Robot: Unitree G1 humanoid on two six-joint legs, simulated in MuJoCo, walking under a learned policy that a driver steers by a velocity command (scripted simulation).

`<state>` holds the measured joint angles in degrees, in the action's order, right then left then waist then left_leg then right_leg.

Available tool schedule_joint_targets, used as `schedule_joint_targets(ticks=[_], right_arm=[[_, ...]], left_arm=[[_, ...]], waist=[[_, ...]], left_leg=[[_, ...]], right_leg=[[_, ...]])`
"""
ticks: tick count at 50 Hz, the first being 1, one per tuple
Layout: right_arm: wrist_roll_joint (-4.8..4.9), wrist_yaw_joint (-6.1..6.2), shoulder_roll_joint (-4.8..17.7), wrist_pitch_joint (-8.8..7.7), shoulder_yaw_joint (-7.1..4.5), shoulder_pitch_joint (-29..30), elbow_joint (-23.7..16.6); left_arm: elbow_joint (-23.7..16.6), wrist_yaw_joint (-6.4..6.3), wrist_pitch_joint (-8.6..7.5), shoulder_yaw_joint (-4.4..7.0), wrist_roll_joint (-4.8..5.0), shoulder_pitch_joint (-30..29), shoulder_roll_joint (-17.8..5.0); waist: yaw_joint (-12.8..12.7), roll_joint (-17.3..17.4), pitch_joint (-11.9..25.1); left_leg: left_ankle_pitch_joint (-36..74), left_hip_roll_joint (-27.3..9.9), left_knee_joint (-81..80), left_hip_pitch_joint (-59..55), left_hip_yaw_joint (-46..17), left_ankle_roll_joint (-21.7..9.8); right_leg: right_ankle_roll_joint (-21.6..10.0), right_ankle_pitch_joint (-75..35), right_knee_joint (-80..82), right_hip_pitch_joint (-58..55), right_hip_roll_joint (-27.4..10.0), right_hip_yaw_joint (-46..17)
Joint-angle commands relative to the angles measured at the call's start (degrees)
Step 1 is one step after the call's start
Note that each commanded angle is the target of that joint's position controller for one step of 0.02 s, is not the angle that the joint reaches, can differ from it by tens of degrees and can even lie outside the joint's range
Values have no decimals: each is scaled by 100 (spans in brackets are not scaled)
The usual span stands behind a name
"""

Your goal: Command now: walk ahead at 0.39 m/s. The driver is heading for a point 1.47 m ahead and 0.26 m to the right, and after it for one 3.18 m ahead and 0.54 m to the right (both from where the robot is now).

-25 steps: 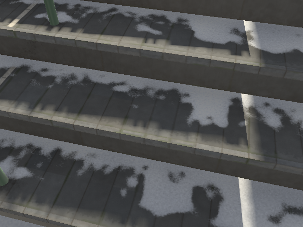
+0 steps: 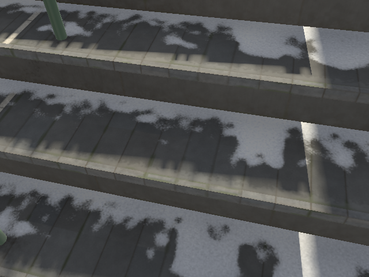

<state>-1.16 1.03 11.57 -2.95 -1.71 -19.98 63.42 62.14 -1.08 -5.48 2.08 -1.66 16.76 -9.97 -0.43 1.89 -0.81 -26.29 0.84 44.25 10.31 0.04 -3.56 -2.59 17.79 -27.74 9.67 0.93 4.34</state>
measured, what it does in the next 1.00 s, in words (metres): climbs: left foot, then right foot 0.18 m higher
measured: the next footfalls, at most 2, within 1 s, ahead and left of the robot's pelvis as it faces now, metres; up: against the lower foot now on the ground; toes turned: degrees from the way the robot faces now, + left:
left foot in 0.30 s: +0.21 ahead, +0.09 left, +0.00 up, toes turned +4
right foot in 0.76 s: +0.42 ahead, -0.09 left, +0.18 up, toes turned -8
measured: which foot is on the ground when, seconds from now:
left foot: up 0.00-0.28, down 0.30-0.76, up 0.78-1.00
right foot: down 0.00-0.28, up 0.30-0.74, down 0.76-1.00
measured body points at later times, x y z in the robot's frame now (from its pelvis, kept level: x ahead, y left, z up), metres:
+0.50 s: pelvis +0.16 +0.02 +0.00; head +0.16 +0.03 +0.45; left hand +0.30 +0.22 -0.14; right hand +0.06 -0.19 -0.15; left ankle +0.17 +0.09 -0.74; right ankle +0.14 -0.08 -0.44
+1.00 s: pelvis +0.40 -0.03 +0.15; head +0.39 -0.03 +0.60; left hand +0.34 +0.21 +0.00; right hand +0.56 -0.24 +0.05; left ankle +0.43 +0.13 -0.33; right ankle +0.38 -0.08 -0.56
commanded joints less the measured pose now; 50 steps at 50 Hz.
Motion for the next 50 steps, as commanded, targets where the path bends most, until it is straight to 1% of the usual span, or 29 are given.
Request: schedule_joint_targets(ticks=[1,5,9,10,13,14,15,16,17,18,19,20,22,25,29,33,34,35,36,37,38,39,40,41,42,43,45,46,50], right_arm=[[-78,-77,253,-143,-64,650,-566],[-99,-218,156,-46,-86,687,-600],[-44,-151,10,9,7,1345,-913],[-32,-80,-120,56,45,875,-778],[-5,85,199,50,-97,-118,-546],[3,103,156,-25,-133,-1039,-263],[-48,118,508,-58,-238,-1822,5],[-99,98,861,-98,-252,-1832,120],[-61,52,1088,-32,-251,-1310,-21],[17,14,883,70,-234,-443,-242],[48,-80,421,54,-107,44,-367],[14,-125,203,10,-7,83,-309],[-39,-79,-27,-92,112,-550,77],[-39,-151,41,-246,214,-877,352],[5,-108,110,-262,382,-814,379],[303,316,389,-148,313,-1241,415],[328,319,293,-135,331,-1240,230],[358,300,455,-167,289,-1240,132],[245,272,814,-195,182,-1378,70],[259,163,1029,-220,60,-1237,-5],[257,43,1137,-290,-49,-1004,-146],[288,-167,793,-350,-73,-844,-576],[-25,-471,507,-396,-155,-259,-777],[-357,-510,64,-337,-159,-72,-1069],[-358,-430,-238,-317,-45,392,-1635],[-278,-291,-485,-290,51,820,-1974],[-90,-83,-778,-130,187,253,-1919],[-127,-35,-952,-70,275,211,-1989],[-3,-63,-524,109,216,630,-2059]], left_arm=[[230,11,33,153,-62,1345,-685],[31,6,-28,58,20,768,-555],[-14,-66,-54,5,38,721,-596],[4,-81,-21,0,26,771,-567],[-78,-35,-53,38,84,499,-758],[-152,29,-32,60,189,96,-760],[-334,101,-54,64,258,-476,-707],[-562,103,-81,-79,183,-600,67],[-414,80,-6,-74,253,918,239],[-495,95,87,-57,127,828,29],[-739,125,150,11,-70,155,-207],[-889,148,208,-7,-146,-114,-75],[-1287,154,366,-180,-77,-621,398],[-2016,-72,451,-425,129,-1371,751],[-2909,-111,472,-647,67,-2275,690],[-3242,-9,582,-807,88,-2660,667],[-3042,24,561,-812,142,-2465,728],[-2807,-22,524,-785,256,-1850,671],[-2459,-66,539,-648,344,-1020,471],[-2293,-46,508,-509,277,-356,130],[-2109,-2,436,-352,64,244,-180],[-1808,-102,474,-118,-76,730,-797],[-1491,-212,661,106,-108,1021,-1263],[-1429,-191,602,170,-2,86,-1247],[-1232,-89,446,105,-12,-370,-831],[-840,-27,295,-17,-80,-287,-269],[-284,106,50,-199,-155,-123,593],[-21,198,-23,-169,-51,254,553],[67,210,-136,-169,34,500,188]], waist=[[-253,-488,-200],[124,-594,-365],[119,-751,-347],[246,-1137,-70],[787,-967,288],[1348,-797,546],[1751,-295,433],[1289,1041,220],[306,1071,676],[76,1007,101],[31,395,-712],[-50,56,-829],[3,23,-728],[-33,92,-656],[-262,-331,-741],[109,31,-443],[142,-152,1],[-148,291,688],[-479,827,1424],[-762,1204,1892],[-1076,1231,2334],[-1111,-238,2284],[-1222,-1609,1892],[-615,-1092,1140],[-87,-376,158],[69,106,-445],[552,257,-506],[605,23,-510],[461,-141,-448]], left_leg=[[-94,-306,2131,2838,-104,-122],[856,-341,1886,2402,299,70],[1072,-292,521,2003,472,131],[926,-73,539,1253,737,35],[1439,195,-390,-66,850,-189],[2341,163,-1323,-1024,840,-278],[2537,-136,-2172,-1778,452,-309],[3896,-1496,-2255,-1831,-1525,-347],[3212,-2252,-2815,-1435,-2799,-897],[-885,-2401,-3631,-562,-3243,-1290],[-2285,-2166,-3911,36,-3060,-1225],[-2151,-1909,-3781,349,-2624,-1028],[-1100,-1632,-3566,763,-1806,-931],[-902,-1686,-3428,630,-1482,-812],[-737,-1228,-3908,1228,-686,-539],[2187,-1134,-4985,323,-356,-1025],[4146,-1038,-4741,88,54,-994],[8184,-1147,-4011,-105,417,-1056],[10561,-1401,-2954,-907,483,-1089],[11641,-1633,-1853,-1636,443,-1056],[11221,-1609,-641,-1485,447,-984],[9115,-895,1226,686,350,-639],[2519,303,3542,2330,-179,-557],[2071,285,5930,3441,-1227,-488],[2201,123,6712,4069,-1036,-541],[2140,18,6919,4497,-934,-633],[2155,36,7055,4727,-1067,-674],[2151,-2,7216,5082,-1114,-705],[2369,-19,6090,5293,-305,-407]], right_leg=[[-1169,-2075,1340,-1677,-1963,-2278],[-868,-2829,1625,-665,-1379,-1172],[-751,-4065,1402,-514,-1285,-694],[-789,-4602,1112,-252,-1205,-443],[-826,-6272,-486,41,-1080,-325],[-796,-5689,-1532,430,-901,-299],[-611,-3694,-3254,1417,-350,-182],[-443,569,-5974,2914,445,-324],[-530,479,-6751,3062,392,-1299],[-436,307,-7155,3570,69,-719],[-386,382,-7776,4267,-129,-368],[-381,351,-8157,4637,-209,-351],[-464,260,-9423,5226,-227,-231],[-659,679,-11086,6714,-113,-510],[-475,461,-9476,6677,-350,-34],[-296,867,-6486,5127,-600,621],[-376,977,-5499,3950,-413,904],[-468,1036,-5071,2635,57,1076],[-520,1431,-4869,2058,429,1112],[-644,1645,-4252,1800,549,919],[-841,1499,-3596,968,404,112],[-1454,3023,-1871,33,-878,-2915],[-1908,4797,1294,-191,-1513,-6297],[-1681,5284,1544,578,-1833,-6725],[-1329,4886,1276,1516,-1830,-5794],[-1014,3801,788,2126,-1713,-4512],[-383,1525,461,2214,-1198,-2449],[-211,667,357,1864,-985,-1773],[-360,-11,918,1819,-850,-875]])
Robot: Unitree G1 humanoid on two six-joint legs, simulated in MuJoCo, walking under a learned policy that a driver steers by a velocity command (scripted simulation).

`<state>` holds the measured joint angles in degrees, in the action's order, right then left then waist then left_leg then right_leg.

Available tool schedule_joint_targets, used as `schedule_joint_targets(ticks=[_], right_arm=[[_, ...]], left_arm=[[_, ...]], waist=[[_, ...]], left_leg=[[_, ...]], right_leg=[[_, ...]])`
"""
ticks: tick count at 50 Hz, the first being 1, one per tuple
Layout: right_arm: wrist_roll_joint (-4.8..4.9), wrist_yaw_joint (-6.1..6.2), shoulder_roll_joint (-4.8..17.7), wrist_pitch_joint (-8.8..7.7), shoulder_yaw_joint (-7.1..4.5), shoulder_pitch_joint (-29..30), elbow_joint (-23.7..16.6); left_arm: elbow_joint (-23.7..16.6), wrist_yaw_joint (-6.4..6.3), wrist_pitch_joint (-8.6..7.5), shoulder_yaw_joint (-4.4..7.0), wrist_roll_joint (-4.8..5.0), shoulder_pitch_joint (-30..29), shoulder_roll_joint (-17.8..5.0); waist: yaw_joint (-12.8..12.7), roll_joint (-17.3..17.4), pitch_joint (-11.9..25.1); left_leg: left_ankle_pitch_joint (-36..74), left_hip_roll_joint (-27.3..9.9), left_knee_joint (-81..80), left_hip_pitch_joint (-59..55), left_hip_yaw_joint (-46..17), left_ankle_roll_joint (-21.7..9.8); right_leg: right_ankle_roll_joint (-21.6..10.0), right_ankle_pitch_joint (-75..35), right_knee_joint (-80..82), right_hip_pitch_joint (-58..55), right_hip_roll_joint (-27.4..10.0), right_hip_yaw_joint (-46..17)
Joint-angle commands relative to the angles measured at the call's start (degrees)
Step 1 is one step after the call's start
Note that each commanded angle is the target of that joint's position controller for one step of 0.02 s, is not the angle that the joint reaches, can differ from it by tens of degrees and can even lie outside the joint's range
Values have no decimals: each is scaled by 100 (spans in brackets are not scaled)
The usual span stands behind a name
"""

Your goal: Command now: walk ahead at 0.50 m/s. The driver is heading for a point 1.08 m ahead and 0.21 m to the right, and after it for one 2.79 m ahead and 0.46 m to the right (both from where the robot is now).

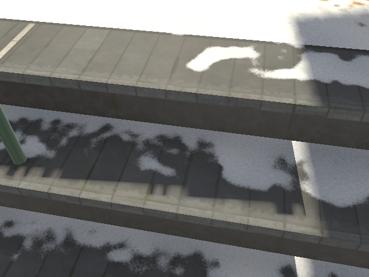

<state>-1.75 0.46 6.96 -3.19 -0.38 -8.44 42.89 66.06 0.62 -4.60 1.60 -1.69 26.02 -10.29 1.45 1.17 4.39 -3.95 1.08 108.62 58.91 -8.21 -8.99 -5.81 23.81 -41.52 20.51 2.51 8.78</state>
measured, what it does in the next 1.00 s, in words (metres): climbs: left foot 0.18 m higher, then right foot 0.18 m higher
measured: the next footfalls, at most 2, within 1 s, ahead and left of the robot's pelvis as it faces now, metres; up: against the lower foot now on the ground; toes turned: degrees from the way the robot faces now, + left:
left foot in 0.30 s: +0.42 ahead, +0.11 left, +0.18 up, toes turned +6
right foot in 0.86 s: +0.71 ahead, -0.04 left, +0.36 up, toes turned -10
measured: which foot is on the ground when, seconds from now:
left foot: up 0.00-0.28, down 0.30-0.86, up 0.88-1.00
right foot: down 0.00-0.34, up 0.36-0.84, down 0.86-1.00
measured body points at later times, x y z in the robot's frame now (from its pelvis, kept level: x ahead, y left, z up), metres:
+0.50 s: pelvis +0.32 +0.05 +0.14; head +0.33 +0.04 +0.59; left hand +0.44 +0.29 +0.04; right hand +0.39 -0.19 +0.00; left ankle +0.38 +0.11 -0.53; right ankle +0.23 -0.06 -0.33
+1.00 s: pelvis +0.62 +0.00 +0.30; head +0.63 +0.02 +0.75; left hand +0.75 +0.22 +0.16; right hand +0.66 -0.24 +0.18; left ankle +0.51 +0.13 -0.21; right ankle +0.67 -0.04 -0.35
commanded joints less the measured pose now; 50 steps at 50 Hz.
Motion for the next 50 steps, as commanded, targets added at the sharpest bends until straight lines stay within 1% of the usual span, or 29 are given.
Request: schedule_joint_targets(ticks=[1,4,7,10,12,13,14,15,16,17,18,19,21,22,24,28,30,31,34,36,38,40,42,43,44,45,46,49,50], right_arm=[[41,-23,-20,120,70,-333,-70],[-67,62,-232,136,85,412,-323],[-48,106,-389,49,228,1972,-1088],[68,-64,-417,13,387,2700,-1678],[167,-191,-518,139,488,2313,-1642],[249,-199,-424,133,413,1766,-1344],[317,-128,-186,143,278,865,-1065],[302,-58,91,164,119,-313,-748],[133,-71,507,163,-56,-1198,-404],[16,17,912,114,-210,-1648,-96],[2,87,1448,273,-450,-1677,58],[91,30,1469,208,-512,-842,86],[133,2,570,-23,-342,-420,701],[5,-11,8,-100,-196,-621,1140],[-95,-15,-331,-234,-110,-1019,1595],[53,-224,-102,-504,-39,-1187,1737],[57,-246,193,-632,-54,-1756,1864],[49,-239,356,-627,-77,-1922,1945],[103,-134,309,-571,-49,-2496,2104],[62,-4,369,-560,-53,-2814,2123],[142,202,578,-411,-157,-2862,2029],[288,299,757,-391,-126,-2578,1641],[398,274,1268,-466,-241,-2751,1529],[432,139,1484,-506,-334,-2454,1347],[380,26,1397,-582,-373,-2321,1018],[263,-231,1043,-593,-376,-1889,633],[-17,-329,779,-571,-410,-1800,379],[-172,-114,-18,-489,-125,-778,-552],[-116,-66,-178,-401,-54,-691,-654]], left_arm=[[-340,12,-244,-130,63,-244,131],[-129,-76,-330,-12,34,774,-237],[-23,-123,-354,-42,-41,1303,-158],[67,-345,-221,-75,37,1518,-81],[-28,-456,-67,-61,269,1343,-133],[-322,-406,-87,-120,305,1045,-194],[-424,-331,-177,-31,273,1194,-668],[-509,-270,-282,98,358,1179,-1153],[-673,-131,-403,245,397,711,-1487],[-951,45,-490,180,503,1069,-1013],[-1114,181,-548,321,311,236,-910],[-1524,199,-567,323,129,149,-421],[-2082,38,-387,202,-113,-579,72],[-2320,-26,-337,93,-112,-858,420],[-2500,-72,-222,-130,-46,-891,873],[-2556,-130,81,-210,24,-1172,725],[-2713,-205,145,-277,54,-1757,881],[-2930,-261,126,-326,93,-2348,985],[-3665,-226,135,-513,9,-3698,1073],[-3842,-177,186,-502,72,-3914,906],[-3873,-87,318,-529,85,-3923,880],[-3459,-69,384,-508,302,-3317,942],[-2904,-184,437,-294,353,-1740,492],[-2740,-162,408,-131,142,-1127,120],[-2422,-150,375,74,17,-524,-379],[-2180,-198,453,304,58,-236,-959],[-2342,-231,507,404,93,-1180,-1018],[-1597,-218,148,202,-16,-1253,80],[-1357,-153,65,174,-51,-1052,223]], waist=[[212,-57,-895],[-233,-670,-772],[-566,-733,-1050],[-663,-754,-1207],[-557,-640,-897],[-279,-438,-320],[156,-787,473],[722,-1174,1336],[1245,-1266,1783],[1049,-245,2205],[1138,917,2321],[502,412,1993],[-63,-685,149],[-221,-467,-212],[-372,-221,-533],[-685,-465,-791],[-442,31,-683],[-249,351,-722],[-97,-93,-961],[43,123,-799],[104,310,-474],[-178,224,75],[-765,1282,1055],[-1083,1465,1383],[-1222,897,1619],[-1193,-924,1544],[-711,-966,1395],[17,733,-518],[84,305,-473]], left_leg=[[311,-161,-497,479,697,250],[-832,-321,1137,2179,1155,231],[-2029,-596,1417,3725,1244,74],[-2357,-768,-435,2939,1540,131],[-2144,-690,-2681,293,2003,-113],[-2113,-157,-3369,-1350,2466,-216],[-2039,272,-3541,-2781,2652,-250],[-1878,448,-4110,-3823,2311,-334],[-1757,301,-4897,-4639,1586,-456],[-2729,-976,-5717,-6194,-1054,-1197],[-2645,-1926,-8531,-5841,-4082,-1568],[-2478,-2044,-8866,-5414,-4149,-1284],[-3269,-1775,-8414,-3619,-2613,-760],[-3078,-1617,-8294,-3287,-2122,-650],[-1962,-1436,-8571,-3252,-1260,-333],[-181,-1023,-8891,-2967,298,109],[-219,-1092,-9252,-3568,282,-44],[-282,-1217,-9387,-4093,98,-137],[-1310,-1086,-9764,-4598,246,180],[-594,-1149,-10109,-5055,328,78],[1010,-1207,-11009,-5358,876,-182],[5970,-1221,-10187,-5368,1694,-131],[9472,-1666,-8387,-6134,1720,-246],[9329,-1607,-7154,-6256,1774,-95],[7589,-1244,-5496,-4637,1441,182],[1591,175,-2830,-2807,1296,536],[-31,208,-587,-1882,367,633],[388,-236,194,-657,330,336],[48,-139,1116,-279,463,291]], right_leg=[[-82,-945,2353,576,-1035,-1327],[-483,-1167,2507,-1089,-1308,-1856],[-472,-1178,2787,-2391,-1632,-2025],[-395,-1707,3740,-2205,-1502,-1671],[-578,-4093,4656,-1608,-1496,-982],[-540,-7584,3921,-1449,-1359,-481],[-591,-10287,2854,-1534,-1639,-540],[-560,-11193,1691,-2023,-1846,-656],[-344,-10642,221,-2058,-1718,-632],[-32,-8708,-1920,179,-893,-836],[166,-2237,-4849,741,515,-879],[151,-2129,-6536,1399,159,-1929],[-41,-2450,-6606,2232,-286,-1504],[-202,-2236,-7216,2750,-254,-1537],[-484,-2040,-8095,3705,-137,-1829],[-241,-2004,-7024,4153,-302,-1293],[-223,-1702,-8118,5026,-276,-751],[-304,-1195,-8961,5841,-243,-683],[-378,-607,-7898,6355,-624,-481],[-289,-510,-7139,6154,-655,-191],[-362,-45,-5361,4639,-795,126],[-570,192,-3885,2493,-242,840],[-690,588,-3061,942,394,949],[-801,444,-2094,245,473,489],[-1182,842,-1424,-1042,-219,-1575],[-1961,1568,1190,-1492,-1286,-5116],[-1890,2019,2530,-1182,-1539,-6692],[-1038,560,1620,647,-1156,-4239],[-1040,49,1747,545,-986,-3917]])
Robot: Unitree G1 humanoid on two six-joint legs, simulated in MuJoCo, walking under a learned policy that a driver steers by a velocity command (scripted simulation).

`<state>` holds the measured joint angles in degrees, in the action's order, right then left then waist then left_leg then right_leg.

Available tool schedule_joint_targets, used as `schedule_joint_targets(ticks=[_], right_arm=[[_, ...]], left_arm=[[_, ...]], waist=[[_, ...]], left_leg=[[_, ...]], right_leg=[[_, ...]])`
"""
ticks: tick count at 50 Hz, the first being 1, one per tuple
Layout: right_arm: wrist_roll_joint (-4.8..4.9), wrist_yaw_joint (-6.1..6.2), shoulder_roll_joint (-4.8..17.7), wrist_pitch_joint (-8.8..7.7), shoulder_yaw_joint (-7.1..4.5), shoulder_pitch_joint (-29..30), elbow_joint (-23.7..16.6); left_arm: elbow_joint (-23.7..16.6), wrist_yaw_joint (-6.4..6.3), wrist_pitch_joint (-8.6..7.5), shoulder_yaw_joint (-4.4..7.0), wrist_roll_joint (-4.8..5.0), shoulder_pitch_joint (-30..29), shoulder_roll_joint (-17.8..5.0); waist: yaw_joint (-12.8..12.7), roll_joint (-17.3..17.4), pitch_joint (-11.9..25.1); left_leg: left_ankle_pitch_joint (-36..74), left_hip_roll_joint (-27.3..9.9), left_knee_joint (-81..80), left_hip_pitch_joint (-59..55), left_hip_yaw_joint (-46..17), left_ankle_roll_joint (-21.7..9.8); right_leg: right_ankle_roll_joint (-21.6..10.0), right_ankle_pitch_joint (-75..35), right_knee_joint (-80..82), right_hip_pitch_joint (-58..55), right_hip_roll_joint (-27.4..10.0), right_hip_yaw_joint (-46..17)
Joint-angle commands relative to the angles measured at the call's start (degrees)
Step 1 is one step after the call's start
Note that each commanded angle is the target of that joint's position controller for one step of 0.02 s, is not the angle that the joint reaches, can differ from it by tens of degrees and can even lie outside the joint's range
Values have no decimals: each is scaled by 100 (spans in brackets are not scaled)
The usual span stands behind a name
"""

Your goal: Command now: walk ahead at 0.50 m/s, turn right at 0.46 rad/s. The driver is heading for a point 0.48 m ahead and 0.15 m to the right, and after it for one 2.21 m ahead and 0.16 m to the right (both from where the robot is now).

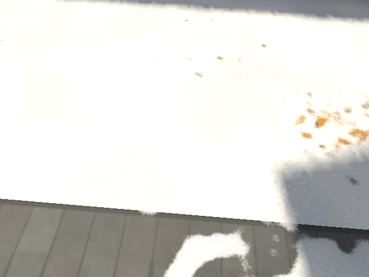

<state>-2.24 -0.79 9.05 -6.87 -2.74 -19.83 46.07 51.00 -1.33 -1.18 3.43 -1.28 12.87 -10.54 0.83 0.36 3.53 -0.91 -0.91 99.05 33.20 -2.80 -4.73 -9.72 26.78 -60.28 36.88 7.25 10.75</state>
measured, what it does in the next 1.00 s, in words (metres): climbs, turning right: left foot 0.18 m higher, then right foot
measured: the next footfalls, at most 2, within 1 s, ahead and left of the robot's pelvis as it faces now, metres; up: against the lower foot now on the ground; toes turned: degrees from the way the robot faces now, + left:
left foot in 0.40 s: +0.47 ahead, +0.10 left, +0.18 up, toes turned -9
right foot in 0.86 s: +0.61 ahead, -0.18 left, +0.18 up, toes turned -29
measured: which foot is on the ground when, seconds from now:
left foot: up 0.00-0.38, down 0.40-0.86, up 0.88-1.00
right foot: down 0.00-0.42, up 0.44-0.84, down 0.86-1.00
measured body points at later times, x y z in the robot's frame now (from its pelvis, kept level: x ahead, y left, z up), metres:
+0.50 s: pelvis +0.32 +0.03 +0.15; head +0.33 +0.01 +0.60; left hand +0.41 +0.28 +0.03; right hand +0.48 -0.23 +0.07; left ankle +0.43 +0.10 -0.48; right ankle +0.16 -0.04 -0.43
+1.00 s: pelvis +0.52 -0.08 +0.25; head +0.54 -0.10 +0.70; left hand +0.74 +0.06 +0.15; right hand +0.50 -0.34 +0.12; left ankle +0.51 +0.09 -0.41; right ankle +0.57 -0.16 -0.48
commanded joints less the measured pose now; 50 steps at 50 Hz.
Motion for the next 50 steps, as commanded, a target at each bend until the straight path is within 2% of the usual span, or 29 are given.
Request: schedule_joint_targets(ticks=[1,2,6,9,11,13,14,15,17,18,19,20,21,22,24,26,29,32,35,37,40,42,43,44,45,46,47,49,50], right_arm=[[-26,89,-514,70,271,437,-1050],[-92,127,-707,147,365,400,-1112],[-144,122,-425,342,416,1199,-1340],[-73,172,-802,367,522,2287,-1806],[-156,167,-950,305,675,3288,-2363],[-97,87,-803,286,679,3865,-2691],[-86,19,-751,360,721,3925,-2751],[-62,7,-670,429,690,3978,-2881],[128,-20,-717,497,650,2862,-2426],[262,42,-315,537,420,2064,-2229],[315,104,208,558,149,1116,-2045],[145,134,793,531,-101,195,-1816],[17,151,1345,490,-282,-327,-1393],[96,193,1365,619,-334,368,-1413],[214,188,281,475,-88,1175,-936],[25,186,-376,176,101,1247,-464],[-4,73,-113,-72,23,1185,122],[18,140,654,-150,-84,1255,11],[127,276,1071,-164,-207,1246,-140],[185,283,1241,-70,-260,653,-126],[295,238,1407,178,-335,166,-133],[350,234,1331,318,-339,144,-197],[326,239,1013,357,-274,40,-336],[264,213,183,411,-48,-151,-635],[444,214,322,568,13,-678,-424],[372,186,524,639,-29,-361,-375],[293,153,586,613,-36,108,-517],[134,132,737,667,-92,234,-451],[96,136,706,739,-101,1,-403]], left_arm=[[324,92,-338,-32,-99,449,285],[408,147,-394,-14,-49,609,173],[271,159,-567,-99,45,847,-5],[418,113,-628,30,-60,1873,-465],[512,71,-557,36,38,2330,-379],[538,-68,-467,31,13,2597,-302],[376,-192,-419,76,133,2558,-435],[390,-239,-353,108,116,2547,-499],[-64,-264,-317,101,85,1825,-575],[-256,-184,-345,210,83,1677,-889],[-418,-40,-479,344,176,1396,-1304],[-615,134,-668,439,289,882,-1436],[-900,362,-783,391,441,732,-917],[-1116,451,-800,417,118,809,-703],[-1346,387,-646,179,-190,746,-2],[-1594,191,-381,-13,-210,361,304],[-1768,21,-34,-102,-48,464,294],[-1858,62,-8,106,-41,263,-404],[-1760,300,-74,61,125,-163,-324],[-1599,371,-66,77,104,-388,-249],[-1615,353,-72,100,-51,-340,-271],[-1313,333,-209,199,-212,608,-459],[-1289,302,-302,265,-330,880,-760],[-1490,225,-390,282,-347,869,-1155],[-1523,134,-378,173,-90,855,-950],[-1601,87,-331,86,20,533,-596],[-1556,48,-322,-32,41,239,-381],[-1567,-14,-348,-140,33,-50,-159],[-1528,-47,-389,-140,0,21,-252]], waist=[[201,210,-448],[298,112,-515],[237,408,-806],[-349,-563,-481],[-601,-456,-697],[-782,-456,-746],[-855,-200,-510],[-799,-293,-463],[-87,-479,455],[301,-949,1225],[868,-1113,1647],[1424,-583,2149],[1278,968,2556],[839,1918,2403],[-27,602,406],[-355,-257,-455],[-862,-11,-876],[-773,395,-686],[-519,238,-246],[-127,270,-70],[-38,785,-26],[-538,594,159],[-623,212,456],[-275,-951,911],[-355,-770,2173],[-284,-282,1736],[-190,-362,953],[2,-176,364],[84,-479,364]], left_leg=[[-446,19,2406,2730,-67,-187],[-478,-85,2427,3043,-84,-237],[-321,-393,982,3383,346,-5],[-1422,-193,2656,5115,755,-48],[-2054,-380,2097,5657,682,-95],[-2321,-395,1171,5550,711,-52],[-2349,-386,17,4431,878,-24],[-2490,-381,-676,3683,955,-60],[-2746,140,-1957,1028,1341,-321],[-3090,453,-2438,-451,1238,-358],[-2857,392,-3112,-1277,822,-415],[-3379,-139,-3996,-2338,-164,-573],[-4698,-1327,-5603,-3380,-2981,-1213],[-4777,-1847,-7696,-2894,-5564,-1570],[-5524,-1907,-7438,-1395,-4242,-1388],[-3562,-1814,-7187,-147,-2666,-910],[-1241,-1734,-7472,65,-898,-371],[1615,-1513,-8242,-428,661,-322],[1149,-1003,-8287,-1343,1648,-38],[2158,-940,-7994,-2531,1779,10],[3424,-1254,-7333,-3275,1653,106],[2583,-1089,-6010,-2884,1773,230],[430,-908,-4943,-1807,1675,325],[-3945,-211,-3288,-564,1431,458],[-3616,-60,-2794,-715,172,553],[-3279,-133,-2812,-847,-121,555],[-3102,-176,-3091,-724,-138,527],[-2571,-290,-3750,-1020,-159,490],[-2469,-199,-3771,-1260,-60,520]], right_leg=[[-561,-537,3680,-1241,-1336,-3669],[-408,-1111,3619,-1334,-1170,-3146],[-157,-1224,3772,-796,-941,-2665],[-404,-1880,4063,-2335,-1310,-3424],[-241,-1887,4374,-2915,-1312,-3502],[-403,-2442,4716,-3277,-1314,-3531],[-515,-3456,5559,-3254,-1505,-3473],[-532,-4181,5754,-3253,-1586,-3352],[-301,-7973,4961,-2924,-1377,-2241],[-302,-9780,4171,-2879,-1391,-2287],[-158,-10576,3011,-3142,-1509,-2471],[54,-9813,1276,-2690,-1299,-2312],[355,-5610,-1067,-982,-244,-2059],[506,-1816,-3293,-104,253,-2143],[328,-2098,-4460,1156,-405,-1868],[168,-1647,-4936,1278,-595,-1892],[268,-1120,-4508,1649,-732,-2049],[517,-1788,-1611,493,-853,-1502],[482,-2458,865,-658,-892,-861],[463,-2516,1619,-870,-546,-305],[422,-2063,2524,-1299,-277,-261],[328,-2765,3841,-2573,-183,-529],[300,-4307,3455,-3709,-949,-1340],[-196,-8990,2582,-4658,-2692,-3077],[-1034,-8293,3119,-4706,-3319,-3696],[-940,-6421,3551,-3874,-3008,-3389],[-687,-5173,3926,-3151,-2697,-2980],[-122,-3972,4505,-2401,-2288,-2378],[-162,-4320,4514,-2220,-2350,-2219]])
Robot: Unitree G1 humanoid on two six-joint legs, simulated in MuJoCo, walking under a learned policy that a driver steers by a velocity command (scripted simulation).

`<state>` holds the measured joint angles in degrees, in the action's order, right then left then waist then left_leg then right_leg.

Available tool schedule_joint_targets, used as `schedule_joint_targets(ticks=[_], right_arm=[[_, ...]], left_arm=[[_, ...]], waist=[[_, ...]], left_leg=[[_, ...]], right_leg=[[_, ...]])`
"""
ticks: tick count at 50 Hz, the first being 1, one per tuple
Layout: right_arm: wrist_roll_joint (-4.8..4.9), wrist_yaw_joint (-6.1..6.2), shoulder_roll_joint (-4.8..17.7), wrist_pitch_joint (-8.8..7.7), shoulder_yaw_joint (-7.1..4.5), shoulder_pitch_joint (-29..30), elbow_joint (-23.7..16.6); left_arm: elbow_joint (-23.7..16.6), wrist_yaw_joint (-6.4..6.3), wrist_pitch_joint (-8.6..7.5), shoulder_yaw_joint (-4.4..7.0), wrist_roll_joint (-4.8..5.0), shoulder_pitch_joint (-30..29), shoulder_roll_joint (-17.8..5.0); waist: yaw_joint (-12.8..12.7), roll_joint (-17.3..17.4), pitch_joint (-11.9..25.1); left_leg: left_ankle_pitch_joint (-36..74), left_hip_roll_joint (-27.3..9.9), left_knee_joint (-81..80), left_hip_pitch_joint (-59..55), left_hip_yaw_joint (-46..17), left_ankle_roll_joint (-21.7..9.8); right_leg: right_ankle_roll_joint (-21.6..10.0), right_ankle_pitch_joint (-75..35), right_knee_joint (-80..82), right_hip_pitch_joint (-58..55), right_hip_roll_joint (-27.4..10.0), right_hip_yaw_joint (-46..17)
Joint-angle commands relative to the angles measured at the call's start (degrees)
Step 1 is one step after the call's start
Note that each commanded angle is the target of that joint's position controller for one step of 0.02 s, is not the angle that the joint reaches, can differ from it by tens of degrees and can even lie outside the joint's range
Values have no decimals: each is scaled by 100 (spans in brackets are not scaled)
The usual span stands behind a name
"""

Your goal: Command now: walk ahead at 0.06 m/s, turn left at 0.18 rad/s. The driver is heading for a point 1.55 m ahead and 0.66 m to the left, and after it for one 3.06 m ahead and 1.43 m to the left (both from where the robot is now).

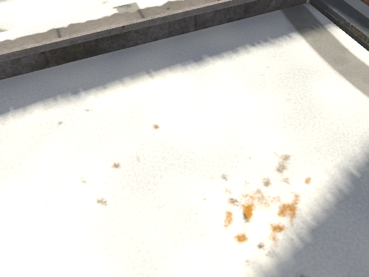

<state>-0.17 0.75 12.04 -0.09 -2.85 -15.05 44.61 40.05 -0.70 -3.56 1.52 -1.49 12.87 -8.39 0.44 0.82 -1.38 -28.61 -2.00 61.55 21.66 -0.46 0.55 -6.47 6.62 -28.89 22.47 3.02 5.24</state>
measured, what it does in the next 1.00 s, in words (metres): steps on the spot, turning left: left foot, then right foot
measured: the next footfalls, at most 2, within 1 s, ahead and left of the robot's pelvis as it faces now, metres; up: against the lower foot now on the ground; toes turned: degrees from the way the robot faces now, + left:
left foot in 0.36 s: +0.03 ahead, +0.13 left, +0.00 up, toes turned +14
right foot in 0.80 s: +0.10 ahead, -0.04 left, +0.00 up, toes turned +29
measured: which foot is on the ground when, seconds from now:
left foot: up 0.00-0.34, down 0.36-0.80, up 0.82-1.00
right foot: down 0.00-0.36, up 0.38-0.78, down 0.80-1.00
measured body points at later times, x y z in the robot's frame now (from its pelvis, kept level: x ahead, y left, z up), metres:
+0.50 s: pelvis +0.01 +0.04 +0.01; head +0.01 +0.07 +0.46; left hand +0.07 +0.33 -0.11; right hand +0.17 -0.19 -0.09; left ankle -0.01 +0.12 -0.73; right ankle +0.06 -0.07 -0.66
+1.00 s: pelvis +0.01 +0.02 +0.01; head +0.04 +0.01 +0.46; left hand +0.01 +0.31 -0.07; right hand +0.27 -0.13 -0.10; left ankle -0.08 +0.11 -0.64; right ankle +0.07 -0.06 -0.73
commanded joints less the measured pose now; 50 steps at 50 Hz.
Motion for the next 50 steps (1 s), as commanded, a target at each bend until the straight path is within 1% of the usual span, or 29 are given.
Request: schedule_joint_targets(ticks=[1,2,3,6,9,12,14,16,17,18,19,20,21,22,24,26,27,29,32,36,38,39,40,41,42,43,44,46,50], right_arm=[[-81,0,406,102,-101,-539,-236],[-79,16,385,131,-104,-521,-206],[-68,20,371,138,-125,-471,-217],[-73,7,357,166,-146,-175,-341],[-91,32,385,238,-176,164,-576],[-113,-9,338,239,-165,249,-727],[-111,-53,322,220,-159,214,-831],[-105,-78,273,157,-147,-185,-812],[-137,-103,401,107,-173,-375,-767],[-222,-83,789,30,-259,-540,-820],[-91,44,1472,45,-436,-351,-1062],[-107,163,1401,100,-476,-611,-1036],[-78,208,1132,127,-381,-365,-1053],[-61,182,977,145,-298,58,-1137],[-43,107,849,80,-245,449,-1286],[-59,57,883,42,-262,255,-1295],[-95,39,903,23,-272,111,-1302],[-103,75,987,18,-318,-131,-1274],[-123,67,1052,47,-350,-194,-1312],[-141,-15,1140,109,-395,16,-1349],[-70,-45,1098,140,-394,304,-1361],[-6,-43,1014,137,-377,423,-1379],[55,-45,678,108,-290,332,-1480],[28,-8,519,85,-254,203,-1603],[-236,14,1030,84,-380,189,-1403],[-216,-25,1085,80,-424,262,-1278],[-186,-69,1027,121,-410,230,-1184],[-137,-158,897,211,-369,164,-1114],[-73,-181,645,313,-212,479,-1106]], left_arm=[[-414,-113,-186,78,25,54,-573],[-392,-120,-194,104,56,88,-643],[-410,-123,-182,126,28,74,-710],[-416,-173,-74,176,-1,156,-749],[-410,-217,59,230,9,278,-811],[-396,-225,131,291,-22,282,-925],[-390,-198,152,315,-26,145,-1023],[-347,-193,201,338,6,-20,-1117],[-294,-184,236,343,-10,28,-1061],[-319,-146,298,306,-11,166,-801],[-721,-203,329,259,138,-164,-693],[-792,-193,375,262,8,-505,-806],[-725,-134,391,287,11,-485,-874],[-629,-75,379,309,48,-414,-926],[-479,-17,378,353,-62,-234,-1036],[-403,-11,399,335,-55,-139,-984],[-443,-5,419,290,-24,-235,-898],[-592,-52,437,224,18,-549,-827],[-690,-95,444,149,37,-716,-797],[-757,-147,391,111,132,-513,-824],[-702,-184,337,89,167,-126,-775],[-674,-210,298,114,115,74,-868],[-746,-257,276,204,-2,197,-1309],[-848,-247,303,319,-44,-254,-1867],[-900,-210,286,295,-41,-62,-1514],[-928,-195,252,154,-13,-257,-1101],[-945,-178,234,92,6,-533,-931],[-994,-195,170,80,20,-731,-954],[-862,-189,119,81,24,-303,-929]], waist=[[149,-511,918],[135,-405,912],[148,-357,908],[4,-679,705],[-101,-832,465],[-148,-761,449],[-98,-735,501],[163,-661,542],[219,-417,401],[180,695,258],[235,1938,-252],[444,1537,-243],[217,1043,-191],[-22,699,-159],[-149,544,246],[-102,367,576],[-30,402,676],[144,473,588],[257,656,510],[170,808,564],[-110,779,619],[-236,637,676],[-192,-300,802],[-4,-1883,467],[-169,-1332,616],[-36,-752,534],[121,-498,387],[168,-755,488],[-70,-828,565]], left_leg=[[356,-62,-48,-74,-255,15],[399,-46,-93,-34,-210,37],[455,-30,-177,38,-145,52],[544,-33,-578,290,20,34],[403,-20,-825,415,189,50],[196,-29,-1197,278,343,-71],[181,-30,-1569,-2,431,-177],[743,99,-2584,-728,583,-372],[1141,122,-3305,-1036,339,-482],[1101,-758,-4399,-1187,-1148,-680],[2146,-1928,-4826,-1095,-3174,-1329],[2371,-1964,-4956,-787,-3134,-1787],[2005,-1614,-4802,-643,-2562,-1723],[1813,-1178,-4745,-577,-2054,-1478],[2824,-762,-4455,-906,-1615,-1350],[3322,-713,-4243,-1173,-1567,-1342],[3344,-714,-4156,-1356,-1634,-1361],[3146,-784,-4123,-1494,-1883,-1408],[2990,-722,-3990,-1374,-2117,-1430],[3814,-598,-3698,-1066,-2480,-1322],[3894,-351,-3444,-791,-2499,-1015],[3303,-158,-3234,-343,-2424,-738],[1840,211,-2406,416,-1919,-398],[-557,1318,-1305,1640,-478,-141],[-806,870,-38,1347,-474,-28],[-404,789,381,1165,-630,10],[9,725,619,1000,-631,83],[406,784,882,978,-514,220],[364,679,-197,893,-396,345]], right_leg=[[-539,-2396,1349,-894,-1931,-1555],[-568,-2296,1367,-884,-1873,-1370],[-539,-1929,1396,-921,-1791,-1205],[-542,-796,1432,-955,-1647,-817],[-655,307,1501,-848,-1787,-785],[-726,528,1338,-819,-1955,-734],[-694,575,1187,-735,-2068,-701],[-408,600,807,-429,-1933,-390],[-73,763,370,-127,-1720,-109],[398,1428,-905,446,-1207,444],[808,2770,-1714,1844,-93,438],[819,2808,-2873,1709,-222,-310],[864,2277,-3258,1634,-321,-594],[871,1714,-3175,1554,-379,-695],[915,1284,-3339,1414,-252,-605],[955,1326,-3376,1320,-212,-612],[970,1342,-3245,1354,-202,-609],[965,1424,-2846,1475,-208,-646],[882,1675,-2121,1139,-127,-627],[735,1905,-1175,261,78,-597],[671,1262,5,-545,156,-531],[605,700,669,-1257,-52,-705],[289,900,1222,-1959,-1267,-1785],[-461,-334,1499,-1922,-2565,-3275],[-919,-930,1329,-1552,-2741,-3256],[-879,-874,1245,-1285,-2368,-2770],[-685,-805,1233,-1037,-1971,-2204],[-549,-1236,1138,-1187,-1539,-1602],[-594,-1335,987,-1665,-1521,-1331]])
Velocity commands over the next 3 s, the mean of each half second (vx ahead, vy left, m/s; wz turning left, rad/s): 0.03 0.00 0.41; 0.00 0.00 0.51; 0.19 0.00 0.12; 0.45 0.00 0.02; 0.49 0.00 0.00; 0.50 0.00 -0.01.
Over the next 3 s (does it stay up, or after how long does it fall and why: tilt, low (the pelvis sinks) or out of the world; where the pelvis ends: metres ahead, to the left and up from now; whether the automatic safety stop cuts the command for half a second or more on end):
stays up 0.75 0.51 0.01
